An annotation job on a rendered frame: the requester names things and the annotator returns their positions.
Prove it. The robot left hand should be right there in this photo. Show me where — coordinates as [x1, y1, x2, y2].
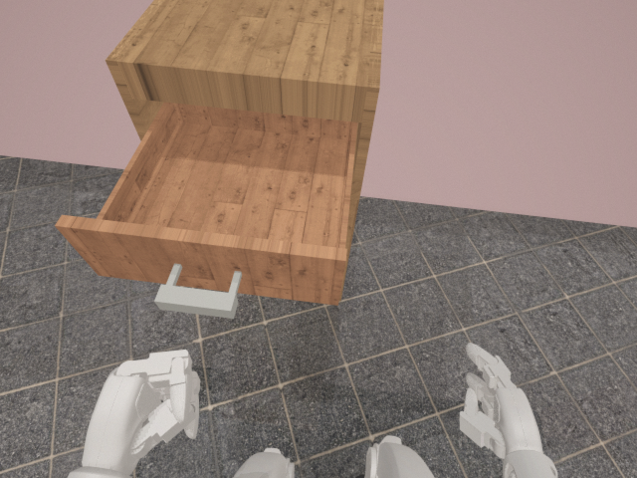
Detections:
[82, 350, 201, 475]

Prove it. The robot thigh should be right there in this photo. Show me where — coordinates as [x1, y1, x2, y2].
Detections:
[233, 452, 295, 478]
[365, 442, 435, 478]

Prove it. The robot right hand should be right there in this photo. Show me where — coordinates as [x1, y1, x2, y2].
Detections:
[460, 343, 543, 463]

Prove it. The right robot forearm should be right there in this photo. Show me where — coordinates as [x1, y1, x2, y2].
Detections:
[503, 450, 558, 478]

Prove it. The robot right thigh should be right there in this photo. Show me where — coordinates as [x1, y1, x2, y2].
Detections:
[365, 442, 435, 478]

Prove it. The drawer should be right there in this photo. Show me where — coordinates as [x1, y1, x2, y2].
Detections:
[55, 102, 357, 306]

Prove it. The cabinet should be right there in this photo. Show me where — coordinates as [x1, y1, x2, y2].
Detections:
[106, 0, 384, 301]

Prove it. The handle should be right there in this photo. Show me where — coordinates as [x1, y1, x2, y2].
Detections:
[154, 263, 242, 319]

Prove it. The robot left thigh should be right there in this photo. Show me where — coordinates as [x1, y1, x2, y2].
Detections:
[233, 452, 295, 478]

